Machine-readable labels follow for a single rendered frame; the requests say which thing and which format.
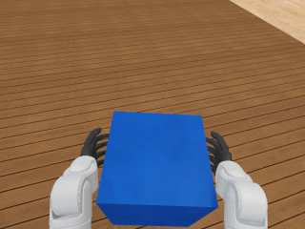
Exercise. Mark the left robot hand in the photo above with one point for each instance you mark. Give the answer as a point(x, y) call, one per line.
point(90, 146)

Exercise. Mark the carton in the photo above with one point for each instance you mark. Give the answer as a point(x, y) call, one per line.
point(156, 171)

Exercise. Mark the robot left forearm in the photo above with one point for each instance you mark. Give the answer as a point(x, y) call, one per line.
point(71, 195)

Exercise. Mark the robot right forearm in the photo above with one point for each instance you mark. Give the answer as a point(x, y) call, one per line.
point(245, 203)

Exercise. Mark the right robot hand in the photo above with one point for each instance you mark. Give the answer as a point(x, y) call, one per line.
point(220, 151)

